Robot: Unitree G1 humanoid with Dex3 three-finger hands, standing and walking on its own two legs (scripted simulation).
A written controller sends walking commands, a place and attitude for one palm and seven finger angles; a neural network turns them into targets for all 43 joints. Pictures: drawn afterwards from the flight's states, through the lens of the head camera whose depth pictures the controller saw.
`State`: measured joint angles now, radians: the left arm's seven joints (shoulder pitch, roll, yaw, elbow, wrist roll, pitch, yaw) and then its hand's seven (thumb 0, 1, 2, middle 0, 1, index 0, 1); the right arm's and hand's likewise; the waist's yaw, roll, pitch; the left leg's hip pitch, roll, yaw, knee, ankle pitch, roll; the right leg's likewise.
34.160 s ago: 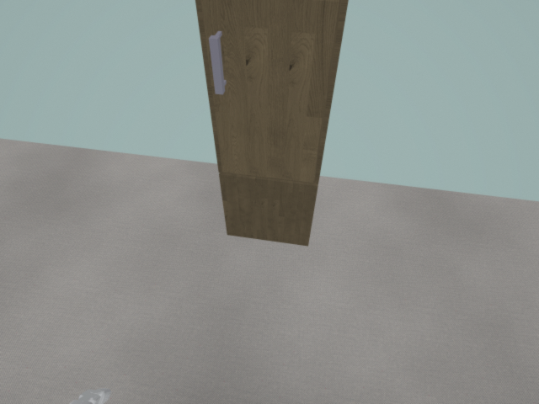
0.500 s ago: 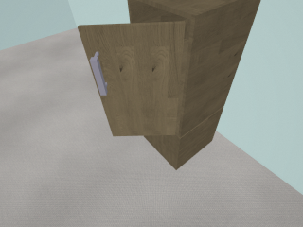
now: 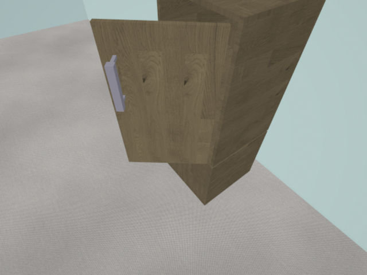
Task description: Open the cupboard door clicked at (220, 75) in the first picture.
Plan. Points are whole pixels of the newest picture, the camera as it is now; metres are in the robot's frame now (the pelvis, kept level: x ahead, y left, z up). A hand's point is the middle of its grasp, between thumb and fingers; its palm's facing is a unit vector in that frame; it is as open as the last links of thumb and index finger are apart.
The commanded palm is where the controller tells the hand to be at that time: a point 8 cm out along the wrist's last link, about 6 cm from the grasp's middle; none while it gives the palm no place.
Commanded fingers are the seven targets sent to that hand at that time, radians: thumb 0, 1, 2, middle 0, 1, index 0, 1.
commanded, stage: shuffle to correct the standing spot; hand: left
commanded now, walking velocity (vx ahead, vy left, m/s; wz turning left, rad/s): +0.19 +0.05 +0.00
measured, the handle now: (117, 84) +0.58 +0.24 +0.09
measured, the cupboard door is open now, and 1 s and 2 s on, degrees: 51 51 51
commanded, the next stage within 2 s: come to a stop and stand still in 0.06 s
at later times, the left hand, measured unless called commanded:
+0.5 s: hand (122, 257) +0.19 +0.17 -0.16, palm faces -0.01 -0.96 -0.27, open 7.4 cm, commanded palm none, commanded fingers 0.00 0.90 0.90 -0.20 -0.30 -0.20 -0.30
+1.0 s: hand out of the picture +0.06 +0.21 -0.17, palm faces +0.07 -0.97 -0.22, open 7.4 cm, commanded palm none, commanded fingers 0.00 0.90 0.90 -0.20 -0.30 -0.20 -0.30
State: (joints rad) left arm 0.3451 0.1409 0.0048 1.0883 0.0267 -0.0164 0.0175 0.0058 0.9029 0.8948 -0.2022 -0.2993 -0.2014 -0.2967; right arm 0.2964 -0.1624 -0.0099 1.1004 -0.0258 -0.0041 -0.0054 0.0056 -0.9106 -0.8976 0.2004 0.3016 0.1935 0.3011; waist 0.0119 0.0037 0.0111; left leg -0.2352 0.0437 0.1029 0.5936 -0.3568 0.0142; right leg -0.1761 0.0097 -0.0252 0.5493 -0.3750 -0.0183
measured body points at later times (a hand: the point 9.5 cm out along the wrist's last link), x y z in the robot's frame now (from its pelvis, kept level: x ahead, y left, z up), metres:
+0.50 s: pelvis +0.09 -0.02 -0.01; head +0.15 -0.04 +0.44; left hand +0.19 +0.22 -0.14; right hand +0.04 -0.22 -0.17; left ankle -0.02 +0.11 -0.68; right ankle +0.14 -0.10 -0.73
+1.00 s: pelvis +0.04 +0.02 +0.01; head +0.05 +0.03 +0.46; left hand +0.06 +0.26 -0.15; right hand +0.10 -0.21 -0.14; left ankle +0.06 +0.12 -0.73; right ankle +0.04 -0.10 -0.69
